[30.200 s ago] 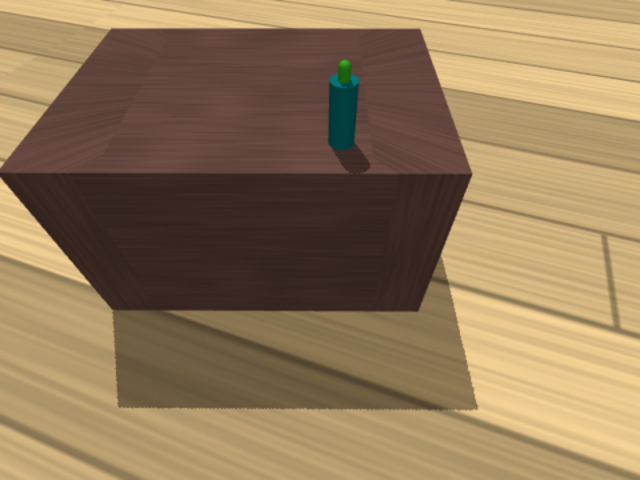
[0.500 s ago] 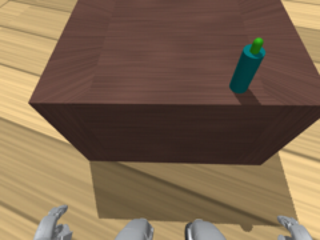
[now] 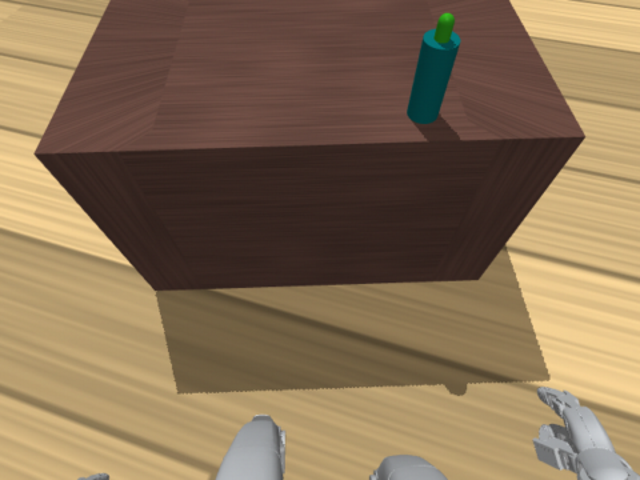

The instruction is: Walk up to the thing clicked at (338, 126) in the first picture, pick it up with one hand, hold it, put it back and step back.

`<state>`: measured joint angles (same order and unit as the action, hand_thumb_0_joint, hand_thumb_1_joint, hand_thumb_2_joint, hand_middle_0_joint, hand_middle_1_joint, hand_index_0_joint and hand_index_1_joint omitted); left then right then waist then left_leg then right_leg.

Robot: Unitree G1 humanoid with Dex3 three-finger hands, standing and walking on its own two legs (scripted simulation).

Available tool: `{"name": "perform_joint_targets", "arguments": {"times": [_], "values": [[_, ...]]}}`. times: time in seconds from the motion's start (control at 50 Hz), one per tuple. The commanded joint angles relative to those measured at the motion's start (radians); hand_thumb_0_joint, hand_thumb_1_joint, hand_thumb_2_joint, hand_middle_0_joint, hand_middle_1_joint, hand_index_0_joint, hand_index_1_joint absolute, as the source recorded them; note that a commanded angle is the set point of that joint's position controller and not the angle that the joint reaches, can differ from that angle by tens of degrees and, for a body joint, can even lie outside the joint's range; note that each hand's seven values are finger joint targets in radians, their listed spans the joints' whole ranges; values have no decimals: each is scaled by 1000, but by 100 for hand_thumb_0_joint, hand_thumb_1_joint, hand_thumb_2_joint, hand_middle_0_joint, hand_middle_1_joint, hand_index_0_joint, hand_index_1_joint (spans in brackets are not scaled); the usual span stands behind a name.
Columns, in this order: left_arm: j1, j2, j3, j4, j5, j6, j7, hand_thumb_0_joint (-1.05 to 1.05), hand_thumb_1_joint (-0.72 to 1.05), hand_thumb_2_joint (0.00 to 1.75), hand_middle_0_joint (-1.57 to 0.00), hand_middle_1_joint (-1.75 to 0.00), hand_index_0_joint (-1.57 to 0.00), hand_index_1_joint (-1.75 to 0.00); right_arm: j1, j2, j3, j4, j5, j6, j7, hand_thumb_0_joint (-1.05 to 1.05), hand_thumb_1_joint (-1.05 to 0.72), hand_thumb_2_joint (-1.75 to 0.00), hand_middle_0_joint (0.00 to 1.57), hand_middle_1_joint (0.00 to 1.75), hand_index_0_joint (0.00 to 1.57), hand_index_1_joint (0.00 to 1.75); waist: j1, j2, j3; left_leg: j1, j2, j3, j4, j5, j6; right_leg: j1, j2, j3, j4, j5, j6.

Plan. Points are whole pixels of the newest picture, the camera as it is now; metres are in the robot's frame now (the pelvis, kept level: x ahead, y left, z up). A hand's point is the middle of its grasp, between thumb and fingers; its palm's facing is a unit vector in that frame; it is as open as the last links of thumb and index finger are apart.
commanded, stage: step back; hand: right
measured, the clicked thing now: (433, 69) +0.77 -0.19 +0.00
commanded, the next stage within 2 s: stand in 1.98 s
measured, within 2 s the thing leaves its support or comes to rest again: neither
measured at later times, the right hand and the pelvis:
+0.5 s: hand out of the picture -0.06 -0.27 -0.13, palm faces -0.14 +0.90 -0.41, open 7.3 cm; pelvis -0.16 -0.02 +0.01, yaw +5 degrees
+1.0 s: hand out of the picture -0.20 -0.33 -0.16, palm faces -0.13 +0.93 -0.34, open 7.3 cm; pelvis -0.32 -0.08 +0.01, yaw +4 degrees
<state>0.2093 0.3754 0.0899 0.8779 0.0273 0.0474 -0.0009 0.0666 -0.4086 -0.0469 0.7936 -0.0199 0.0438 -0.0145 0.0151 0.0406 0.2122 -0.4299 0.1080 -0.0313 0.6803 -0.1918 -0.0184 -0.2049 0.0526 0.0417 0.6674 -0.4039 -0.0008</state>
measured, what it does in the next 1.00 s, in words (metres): walks backwards: left foot, then right foot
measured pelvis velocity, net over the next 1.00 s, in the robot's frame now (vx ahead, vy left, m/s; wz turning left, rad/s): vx -0.32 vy -0.08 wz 0.07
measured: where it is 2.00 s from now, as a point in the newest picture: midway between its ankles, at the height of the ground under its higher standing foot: outside the picture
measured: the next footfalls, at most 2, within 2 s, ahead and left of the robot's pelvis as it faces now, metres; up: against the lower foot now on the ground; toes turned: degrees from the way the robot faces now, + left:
left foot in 0.36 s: -0.09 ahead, +0.10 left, +0.00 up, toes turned +4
right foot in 0.72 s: -0.28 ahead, -0.17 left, +0.00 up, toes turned +5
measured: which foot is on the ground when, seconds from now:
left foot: down 0.00-0.00, up 0.02-0.34, down 0.36-0.76, up 0.78-1.00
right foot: down 0.00-0.38, up 0.40-0.70, down 0.72-1.00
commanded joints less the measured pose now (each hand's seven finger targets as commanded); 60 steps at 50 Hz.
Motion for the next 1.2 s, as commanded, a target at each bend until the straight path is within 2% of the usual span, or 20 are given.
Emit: {"name": "perform_joint_targets", "arguments": {"times": [0.0,0.02,0.08,0.2,0.32,0.34,0.38,0.4,0.48,0.62,0.7,0.74,0.76,0.78,0.84,0.96,1.08,1.1,1.14,1.18], "values": [[39,430,102,-119,26,-25,7,0,90,90,-20,-30,-20,-30,-35,-174,-67,-108,16,-2,-34,0,-90,-90,20,30,20,30,74,-335,-158,-89,-193,-108,403,-453,17,-233,-465,573,-417,84,-281],[-37,393,96,-140,16,-29,13,0,90,90,-20,-30,-20,-30,-15,-211,-84,-79,17,-3,-36,0,-90,-90,20,30,20,30,35,-305,-77,-34,-151,-159,503,-418,18,-364,-481,582,-452,58,-300],[-156,237,61,-162,13,-35,18,0,90,90,-20,-30,-20,-30,128,-169,-55,-3,26,-11,-25,0,-90,-90,20,30,20,30,-68,-181,-131,-74,-237,-151,535,-266,29,-152,-237,151,-263,423,-154],[10,214,60,-160,17,-26,40,0,90,90,-20,-30,-20,-30,89,-141,-38,-27,6,-34,-31,0,-90,-90,20,30,20,30,51,-226,-244,-135,-178,-74,289,-349,-11,197,-301,185,-165,638,-223],[-90,234,40,-196,-11,1,31,0,90,90,-20,-30,-20,-30,247,-154,-58,38,-4,-43,-18,0,-90,-90,20,30,20,30,-22,-193,-321,205,-135,35,-271,-8,42,60,-268,147,-19,520,-140],[-82,203,31,-205,-11,5,26,0,90,90,-20,-30,-20,-30,228,-196,-71,30,-12,-43,-17,0,-90,-90,20,30,20,30,-9,-80,-312,266,-39,-124,-280,67,85,-73,-206,119,41,356,-92],[-124,201,40,-209,-18,7,37,0,90,90,-20,-30,-20,-30,140,-350,-92,-9,-20,-35,-8,0,-90,-90,20,30,20,30,-34,158,-257,132,294,-477,-345,221,321,-232,19,56,408,-247,-16],[-130,231,51,-189,-10,10,38,0,90,90,-20,-30,-20,-30,90,-353,-96,-22,-20,-42,-15,0,-90,-90,20,30,20,30,-36,162,-209,-10,348,-550,-382,177,368,-175,1,135,554,-262,-15],[-17,208,51,-119,-20,14,19,0,90,90,-20,-30,-20,-30,-4,-216,-58,-37,-27,-42,-18,0,-90,-90,20,30,20,30,39,68,-168,77,126,-196,-315,182,230,-244,63,142,639,-78,-14],[-6,177,26,-100,-8,-22,17,0,90,90,-20,-30,-20,-30,86,-219,-65,-30,-19,-11,-8,0,-90,-90,20,30,20,30,-36,192,-281,374,125,-149,-202,297,258,-188,-26,-5,106,-115,40],[136,193,33,-3,-3,-34,18,0,90,90,-20,-30,-20,-30,-2,-227,-60,-48,3,17,1,0,-90,-90,20,30,20,30,29,152,-330,202,61,-86,-83,151,159,47,-38,-55,-281,153,-13],[109,355,80,-35,19,-33,19,0,90,90,-20,-30,-20,-30,-6,-118,-29,-89,9,6,-5,0,-90,-90,20,30,20,30,39,-251,-231,-185,-193,-36,161,-337,42,56,-321,389,-322,137,-125],[29,430,86,-75,29,-32,24,0,90,90,-20,-30,-20,-30,-43,-151,-54,-88,3,13,-24,0,-90,-90,20,30,20,30,92,-307,-173,-124,-171,-133,379,-450,7,-201,-507,560,-402,147,-295],[-23,390,80,-92,17,-38,30,0,90,90,-20,-30,-20,-30,-26,-193,-73,-66,15,12,-24,0,-90,-90,20,30,20,30,52,-264,-119,-58,-136,-193,474,-417,11,-309,-516,551,-413,170,-309],[-118,254,46,-100,16,-53,36,0,90,90,-20,-30,-20,-30,74,-161,-47,3,14,8,-15,0,-90,-90,20,30,20,30,-45,-112,-176,-97,-225,-150,535,-260,17,-84,-261,109,-178,605,-157],[83,259,60,-64,22,-66,39,0,90,90,-20,-30,-20,-30,18,-146,-40,-4,-6,-17,-7,0,-90,-90,20,30,20,30,85,-209,-239,-161,-143,-81,232,-311,-13,216,-296,218,-206,227,-184],[-38,292,49,-76,11,-59,21,0,90,90,-20,-30,-20,-30,167,-165,-66,99,-20,-34,22,0,-90,-90,20,30,20,30,-14,-233,-203,276,-120,37,-243,-228,52,-133,-311,191,-272,-177,-151],[-20,249,30,-72,14,-58,18,0,90,90,-20,-30,-20,-30,184,-172,-75,122,-18,-40,24,0,-90,-90,20,30,20,30,-18,-144,-199,372,-129,5,-292,-198,67,-215,-246,120,-200,-196,-112],[-75,179,14,-73,-11,-65,18,0,90,90,-20,-30,-20,-30,168,-278,-88,108,-33,-49,22,0,-90,-90,20,30,20,30,-53,187,-153,272,172,-509,-479,-698,207,-406,-53,-96,119,-183,-15],[-62,262,43,-32,-5,-67,7,0,90,90,-20,-30,-20,-30,45,-267,-78,78,-28,-55,27,0,-90,-90,20,30,20,30,-3,93,-27,-26,212,-466,-511,-727,259,-230,-98,-6,264,-149,-19]]}}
